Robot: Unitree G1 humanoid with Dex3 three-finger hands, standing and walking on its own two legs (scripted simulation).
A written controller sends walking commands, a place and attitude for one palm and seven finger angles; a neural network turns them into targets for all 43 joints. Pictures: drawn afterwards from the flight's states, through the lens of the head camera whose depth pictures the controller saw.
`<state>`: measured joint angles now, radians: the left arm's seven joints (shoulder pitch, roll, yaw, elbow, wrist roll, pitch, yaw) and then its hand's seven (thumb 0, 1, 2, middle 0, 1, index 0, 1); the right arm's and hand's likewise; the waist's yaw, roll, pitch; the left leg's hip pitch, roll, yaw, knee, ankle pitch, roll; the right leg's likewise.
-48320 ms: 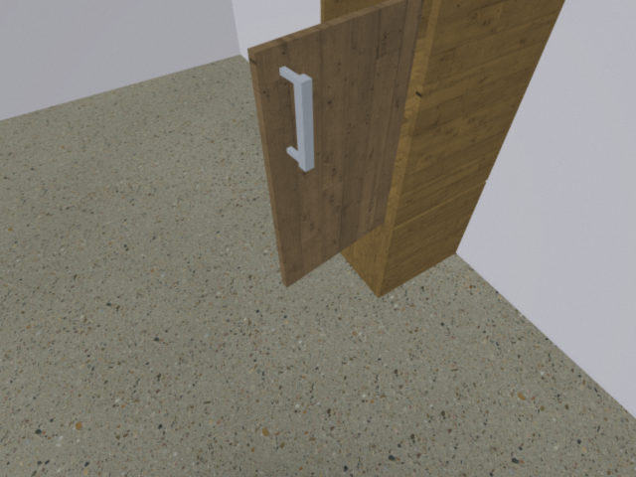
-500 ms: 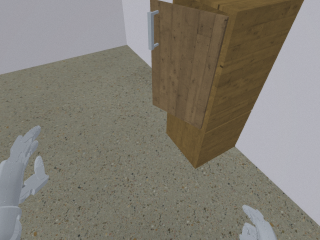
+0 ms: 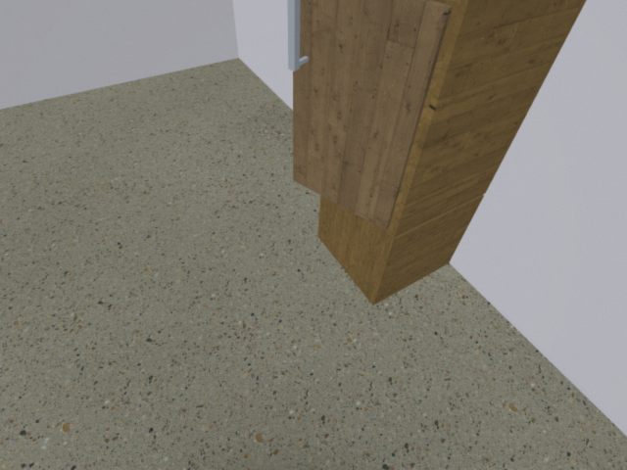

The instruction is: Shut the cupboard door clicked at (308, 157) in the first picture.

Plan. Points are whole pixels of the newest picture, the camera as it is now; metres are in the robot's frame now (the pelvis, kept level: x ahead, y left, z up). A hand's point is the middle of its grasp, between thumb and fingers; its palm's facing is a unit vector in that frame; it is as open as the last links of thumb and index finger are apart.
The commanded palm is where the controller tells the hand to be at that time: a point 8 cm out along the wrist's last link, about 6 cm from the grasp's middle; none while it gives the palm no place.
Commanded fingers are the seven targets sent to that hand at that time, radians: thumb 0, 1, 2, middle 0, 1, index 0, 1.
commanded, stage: let the arm hang, fingers relaxed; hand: left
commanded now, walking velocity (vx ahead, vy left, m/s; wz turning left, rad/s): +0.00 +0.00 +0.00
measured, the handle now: (299, 30) +0.96 +0.09 +0.13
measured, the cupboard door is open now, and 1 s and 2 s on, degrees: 22 22 22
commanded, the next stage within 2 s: look to check the result in 0.54 s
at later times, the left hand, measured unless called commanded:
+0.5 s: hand out of the picture +0.04 +0.20 -0.17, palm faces -0.01 -0.97 -0.25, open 7.4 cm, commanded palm none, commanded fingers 0.00 0.90 0.90 -0.20 -0.30 -0.20 -0.30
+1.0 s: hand out of the picture +0.08 +0.22 -0.16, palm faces -0.02 -0.95 -0.32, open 7.4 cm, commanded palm none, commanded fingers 0.00 0.90 0.90 -0.20 -0.30 -0.20 -0.30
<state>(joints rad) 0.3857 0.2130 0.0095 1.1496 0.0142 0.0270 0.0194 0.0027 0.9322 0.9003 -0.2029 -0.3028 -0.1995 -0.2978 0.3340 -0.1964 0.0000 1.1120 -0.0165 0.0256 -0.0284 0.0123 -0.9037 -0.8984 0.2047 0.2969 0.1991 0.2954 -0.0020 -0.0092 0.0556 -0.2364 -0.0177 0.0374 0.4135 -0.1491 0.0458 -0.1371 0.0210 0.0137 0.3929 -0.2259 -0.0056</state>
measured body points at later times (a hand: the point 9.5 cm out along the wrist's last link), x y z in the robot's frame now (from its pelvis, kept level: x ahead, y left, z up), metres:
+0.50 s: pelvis +0.00 -0.01 +0.00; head -0.01 -0.01 +0.45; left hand +0.04 +0.25 -0.15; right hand +0.03 -0.27 -0.15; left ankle +0.05 +0.09 -0.74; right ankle -0.01 -0.12 -0.74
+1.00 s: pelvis +0.02 -0.02 +0.01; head +0.03 -0.02 +0.45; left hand +0.08 +0.26 -0.14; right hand +0.08 -0.30 -0.14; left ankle +0.05 +0.09 -0.74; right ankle -0.01 -0.12 -0.74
